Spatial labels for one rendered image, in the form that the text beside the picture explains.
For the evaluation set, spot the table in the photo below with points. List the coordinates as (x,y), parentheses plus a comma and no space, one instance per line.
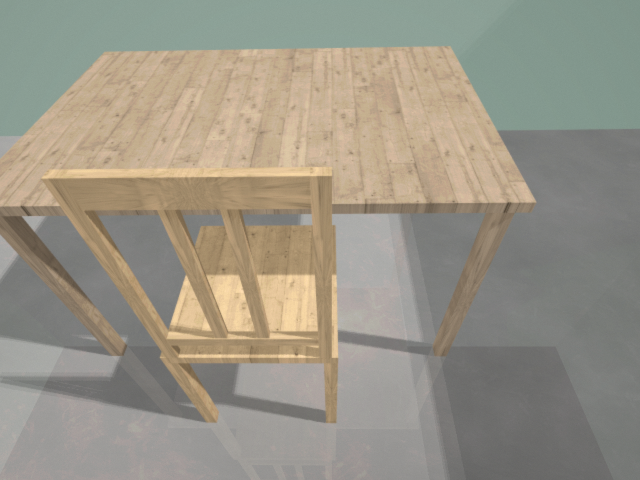
(402,128)

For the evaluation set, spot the chair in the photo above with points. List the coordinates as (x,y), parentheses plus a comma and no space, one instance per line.
(251,294)

